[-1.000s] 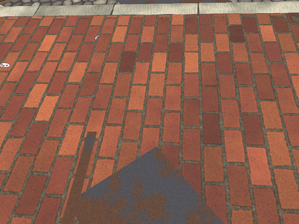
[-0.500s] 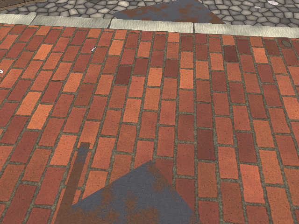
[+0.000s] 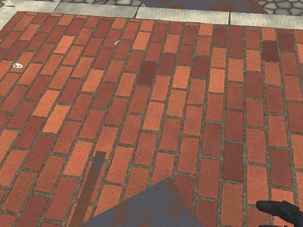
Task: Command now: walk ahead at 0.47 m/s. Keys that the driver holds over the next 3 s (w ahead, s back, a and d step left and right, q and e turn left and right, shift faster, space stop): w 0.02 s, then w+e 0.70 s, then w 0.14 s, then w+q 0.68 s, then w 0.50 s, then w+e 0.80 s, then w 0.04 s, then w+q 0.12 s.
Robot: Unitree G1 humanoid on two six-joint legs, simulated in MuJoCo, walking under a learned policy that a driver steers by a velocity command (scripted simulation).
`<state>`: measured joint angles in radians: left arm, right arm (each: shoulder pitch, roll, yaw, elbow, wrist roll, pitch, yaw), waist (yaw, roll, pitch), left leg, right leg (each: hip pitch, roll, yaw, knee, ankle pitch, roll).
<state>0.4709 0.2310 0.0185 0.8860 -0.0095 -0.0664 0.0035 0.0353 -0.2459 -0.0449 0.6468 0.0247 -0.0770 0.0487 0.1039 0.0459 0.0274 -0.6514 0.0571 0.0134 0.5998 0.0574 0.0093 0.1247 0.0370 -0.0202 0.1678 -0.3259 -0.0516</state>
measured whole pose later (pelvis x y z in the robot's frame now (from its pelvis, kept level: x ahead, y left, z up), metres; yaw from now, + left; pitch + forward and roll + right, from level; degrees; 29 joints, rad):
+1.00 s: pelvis +0.55 -0.10 +0.01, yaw -23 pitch +1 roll -1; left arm 0.31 0.26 0.05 0.73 0.00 -0.07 -0.01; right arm 0.11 -0.29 -0.05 0.77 0.01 -0.08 0.02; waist 0.04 0.05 0.03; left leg -0.69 0.12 -0.04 0.72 0.06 -0.04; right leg -0.06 0.10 0.02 0.25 -0.21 -0.09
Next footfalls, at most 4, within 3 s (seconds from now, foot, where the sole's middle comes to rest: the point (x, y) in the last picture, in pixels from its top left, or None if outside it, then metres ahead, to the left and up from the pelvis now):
0.10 left None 0.26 0.13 -0.77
0.64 right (220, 220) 0.51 -0.16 -0.77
1.20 left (200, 144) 0.89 -0.08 -0.77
1.68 right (245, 111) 1.12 -0.33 -0.77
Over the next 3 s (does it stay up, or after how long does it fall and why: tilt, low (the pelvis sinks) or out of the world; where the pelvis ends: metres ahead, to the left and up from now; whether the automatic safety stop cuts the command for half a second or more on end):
stays up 1.63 -0.31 0.01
